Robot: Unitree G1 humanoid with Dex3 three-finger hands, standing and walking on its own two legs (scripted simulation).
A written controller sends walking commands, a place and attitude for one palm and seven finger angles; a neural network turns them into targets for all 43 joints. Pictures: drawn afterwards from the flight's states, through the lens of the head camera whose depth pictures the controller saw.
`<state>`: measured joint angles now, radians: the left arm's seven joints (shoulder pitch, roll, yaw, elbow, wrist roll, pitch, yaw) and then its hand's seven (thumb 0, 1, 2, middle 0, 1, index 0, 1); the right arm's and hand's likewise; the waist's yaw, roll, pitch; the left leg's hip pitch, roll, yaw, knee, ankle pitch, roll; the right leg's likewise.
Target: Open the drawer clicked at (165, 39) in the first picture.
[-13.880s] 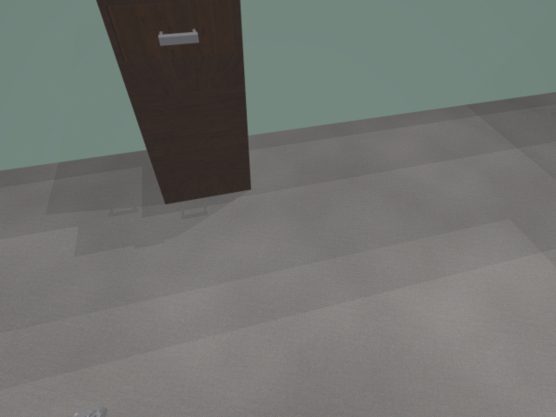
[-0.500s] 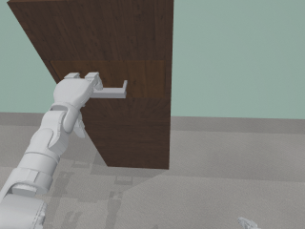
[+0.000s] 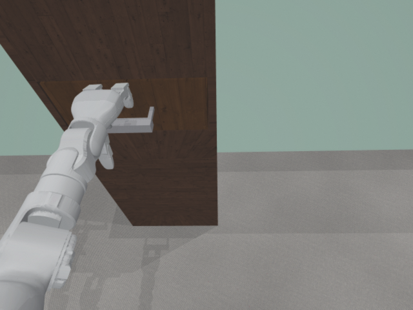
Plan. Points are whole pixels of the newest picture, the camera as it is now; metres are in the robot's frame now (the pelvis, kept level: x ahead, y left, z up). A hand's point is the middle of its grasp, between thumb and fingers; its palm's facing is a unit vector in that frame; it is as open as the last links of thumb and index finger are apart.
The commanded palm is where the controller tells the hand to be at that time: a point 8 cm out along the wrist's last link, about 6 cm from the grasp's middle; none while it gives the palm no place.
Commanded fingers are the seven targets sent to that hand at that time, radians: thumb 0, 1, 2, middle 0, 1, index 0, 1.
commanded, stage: move the hooked fingers above the handle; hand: left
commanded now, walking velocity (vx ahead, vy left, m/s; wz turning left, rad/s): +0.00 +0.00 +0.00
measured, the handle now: (128, 118) +0.54 +0.21 +0.04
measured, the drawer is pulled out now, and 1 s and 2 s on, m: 0.00 0.00 0.00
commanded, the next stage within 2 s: lower the fingers behind the handle in 0.86 s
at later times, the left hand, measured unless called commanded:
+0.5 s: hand (118, 114) +0.50 +0.21 +0.09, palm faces -0.05 -0.02 -1.00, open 13.8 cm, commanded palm +0.48 +0.22 +0.15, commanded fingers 0.00 -0.50 0.30 -0.30 -1.20 -0.30 -1.20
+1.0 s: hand (116, 114) +0.50 +0.21 +0.09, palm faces -0.04 -0.03 -1.00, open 13.8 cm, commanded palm +0.48 +0.21 +0.15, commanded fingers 0.00 -0.50 0.30 -0.30 -1.20 -0.30 -1.20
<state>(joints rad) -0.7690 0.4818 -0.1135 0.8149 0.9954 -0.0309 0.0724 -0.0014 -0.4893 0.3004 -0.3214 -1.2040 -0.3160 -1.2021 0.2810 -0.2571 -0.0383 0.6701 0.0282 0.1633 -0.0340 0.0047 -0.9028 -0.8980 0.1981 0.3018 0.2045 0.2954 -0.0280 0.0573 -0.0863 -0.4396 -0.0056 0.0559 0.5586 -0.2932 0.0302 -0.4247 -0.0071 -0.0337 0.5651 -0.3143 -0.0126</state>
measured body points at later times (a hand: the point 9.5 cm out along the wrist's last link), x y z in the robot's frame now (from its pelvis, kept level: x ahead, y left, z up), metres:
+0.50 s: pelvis +0.00 +0.00 +0.00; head +0.07 -0.02 +0.44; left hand +0.50 +0.21 +0.15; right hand -0.02 -0.27 -0.14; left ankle -0.02 +0.10 -0.73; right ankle -0.03 -0.11 -0.73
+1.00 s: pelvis +0.01 +0.01 -0.01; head +0.07 +0.00 +0.44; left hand +0.49 +0.21 +0.15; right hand +0.05 -0.26 -0.14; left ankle -0.02 +0.10 -0.73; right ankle -0.03 -0.11 -0.73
